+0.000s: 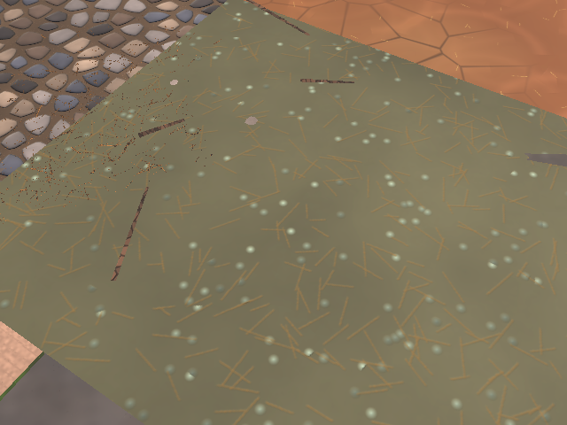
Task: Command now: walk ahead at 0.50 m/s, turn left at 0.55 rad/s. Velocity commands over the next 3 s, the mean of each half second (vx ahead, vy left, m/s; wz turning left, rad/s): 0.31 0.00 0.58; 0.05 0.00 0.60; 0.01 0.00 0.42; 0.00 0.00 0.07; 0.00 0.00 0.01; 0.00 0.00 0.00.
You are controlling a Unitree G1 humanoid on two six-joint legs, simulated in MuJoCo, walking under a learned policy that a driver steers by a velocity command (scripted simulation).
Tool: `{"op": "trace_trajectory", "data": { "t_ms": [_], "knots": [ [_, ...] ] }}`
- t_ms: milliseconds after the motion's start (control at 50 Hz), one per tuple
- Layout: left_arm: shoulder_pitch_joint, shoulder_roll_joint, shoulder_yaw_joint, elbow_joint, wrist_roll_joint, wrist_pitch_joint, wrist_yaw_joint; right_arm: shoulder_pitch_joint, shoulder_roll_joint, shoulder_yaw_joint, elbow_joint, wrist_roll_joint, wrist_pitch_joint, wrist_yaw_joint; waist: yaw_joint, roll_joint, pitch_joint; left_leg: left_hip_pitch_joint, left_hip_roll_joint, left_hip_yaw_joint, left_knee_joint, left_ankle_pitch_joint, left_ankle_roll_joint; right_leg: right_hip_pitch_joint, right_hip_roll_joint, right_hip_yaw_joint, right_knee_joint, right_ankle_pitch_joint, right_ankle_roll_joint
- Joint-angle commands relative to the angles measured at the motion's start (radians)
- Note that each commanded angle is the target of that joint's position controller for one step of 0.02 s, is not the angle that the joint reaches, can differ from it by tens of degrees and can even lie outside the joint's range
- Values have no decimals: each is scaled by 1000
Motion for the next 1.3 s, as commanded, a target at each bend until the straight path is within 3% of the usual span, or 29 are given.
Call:
{"op": "trace_trajectory", "data": {
  "t_ms": [20,80,180,260,340,360,380,400,420,440,460,500,540,620,760,780,800,820,840,880,900,940,1040,1140,1220,1240,1260,1280,1300],
  "knots": [
    [-90,133,24,-124,16,-65,3,111,-124,-36,-44,-2,-23,-12,-48,-1,-141,474,282,-504,-345,94,204,-477,-58,109,41,119,-26],
    [-52,118,29,-122,35,-31,2,73,-111,-29,-73,-15,-26,-27,8,24,-118,309,235,-396,-391,288,202,-360,-77,100,-80,178,10],
    [-203,55,4,-166,44,-17,1,117,-164,-45,-60,-6,-7,-61,-28,56,-66,166,124,-228,-341,503,119,-275,7,44,-454,447,60],
    [-279,74,8,-191,25,-18,-16,183,-160,-49,-41,3,27,-74,-65,100,-109,213,127,-301,-257,403,61,-188,78,61,-631,571,51],
    [-165,132,34,-165,37,-33,-19,106,-128,-44,-80,-1,39,-87,17,125,-151,296,120,-406,-52,365,4,-69,54,95,-762,575,-10],
    [-98,167,42,-161,56,-38,-12,105,-86,-30,-103,-9,35,-84,41,69,-242,244,60,-370,112,267,-36,114,-45,153,-759,756,-59],
    [-58,209,43,-168,71,-31,-4,236,-11,-8,-107,-35,33,-80,-14,-165,-358,35,-53,-275,388,-371,-93,402,-289,372,-667,1208,-170],
    [-15,211,49,-144,51,-8,-9,386,-73,-8,-104,-4,32,-71,-48,-348,-486,-137,-57,-224,619,-568,-128,536,-475,681,-702,1032,-339],
    [-73,145,35,-181,38,6,-7,344,-164,-33,-74,8,47,-73,-22,-193,-418,-179,8,-233,716,-462,-163,445,-411,634,-752,784,-316],
    [-114,98,19,-194,40,22,1,225,-195,-45,-94,8,66,-78,5,-125,-314,-210,34,-185,733,-380,-183,347,-342,480,-770,648,-265],
    [-156,78,8,-196,43,37,5,178,-190,-49,-100,5,88,-84,-1,-84,-243,-196,60,-165,711,-334,-195,231,-286,382,-799,575,-240],
    [-199,103,13,-181,51,52,12,164,-138,-41,-120,4,110,-86,-30,-130,-144,-109,90,-119,608,-282,-196,36,-210,243,-865,498,-220],
    [-196,113,20,-167,55,54,16,170,-91,-29,-127,1,109,-87,-29,-152,-146,-64,88,-79,513,-266,-195,18,-200,169,-890,552,-240],
    [-208,144,34,-154,41,63,22,111,-82,-18,-155,-10,103,-75,-11,-134,-201,2,131,-65,335,-180,-177,57,-260,113,-898,590,-272],
    [-218,180,47,-117,5,89,12,125,-107,-33,-156,-13,109,-41,-43,-135,-170,203,90,24,-34,-46,-88,30,-265,9,-817,397,-183],
    [-182,154,42,-98,2,93,11,154,-125,-43,-143,-18,108,-44,-46,-99,-164,276,74,6,-111,0,-56,-18,-234,-29,-745,320,-127],
    [-142,104,31,-86,15,99,6,178,-200,-65,-147,-20,105,-56,-32,98,-128,356,206,-215,-255,165,14,-161,-139,-128,-527,160,-30],
    [-177,86,23,-142,52,95,6,146,-304,-79,-189,-27,102,-69,-12,334,-86,390,430,-561,-302,336,192,-435,24,-139,-276,-158,61],
    [-271,126,37,-161,46,88,15,163,-275,-73,-190,-59,77,-62,-84,230,-133,317,436,-580,-330,289,254,-440,36,33,-92,-173,49],
    [-218,140,51,-131,23,93,23,53,-216,-57,-192,-39,48,-63,-11,136,-115,297,327,-419,-311,197,140,-442,3,79,-52,11,26],
    [-203,148,55,-115,32,95,30,19,-184,-45,-198,-23,48,-67,-3,129,-123,299,303,-386,-298,224,109,-433,0,80,-58,60,32],
    [-186,137,54,-112,35,92,26,13,-162,-32,-207,-23,54,-76,11,128,-156,280,268,-350,-278,340,107,-368,25,72,-29,120,51],
    [-232,94,33,-128,22,83,14,57,-184,-43,-204,-18,67,-88,-23,138,-164,348,243,-387,-240,319,112,-324,49,88,-292,151,71],
    [-219,112,35,-130,11,73,-4,40,-198,-50,-217,-16,80,-74,-32,166,-160,299,236,-499,-221,306,124,-191,78,99,-466,104,57],
    [-126,117,41,-107,16,57,-19,-15,-177,-43,-226,5,88,-74,20,156,-182,283,183,-519,-147,295,61,-11,66,76,-776,301,15],
    [-107,149,49,-104,29,57,-16,16,-146,-35,-221,-1,87,-77,9,102,-196,209,139,-477,-94,155,10,97,-23,135,-820,416,-20],
    [-125,214,57,-121,46,62,-10,83,-87,-18,-216,-25,83,-75,-46,-140,-207,80,8,-325,105,-186,-55,190,-224,332,-834,623,-109],
    [-126,217,56,-112,66,63,-13,52,-147,-36,-235,-21,74,-80,-30,-294,-141,-71,-73,-218,270,-465,-110,126,-350,523,-864,705,-291],
    [-153,179,46,-132,55,57,-11,66,-214,-58,-210,-26,70,-84,-20,-194,-124,-84,-27,-240,450,-444,-142,106,-355,496,-863,678,-325]
  ]
}}
Next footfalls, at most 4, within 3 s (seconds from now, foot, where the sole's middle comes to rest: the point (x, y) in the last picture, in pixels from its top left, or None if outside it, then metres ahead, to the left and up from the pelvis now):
0.36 right None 0.41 -0.10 -0.76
0.80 left None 0.25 0.12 -0.76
1.24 right None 0.39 -0.06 -0.76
1.56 left None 0.19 0.11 -0.76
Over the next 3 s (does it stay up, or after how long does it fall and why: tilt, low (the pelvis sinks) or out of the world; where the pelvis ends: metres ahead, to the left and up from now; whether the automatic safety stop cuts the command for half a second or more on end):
stays up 0.26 0.01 0.02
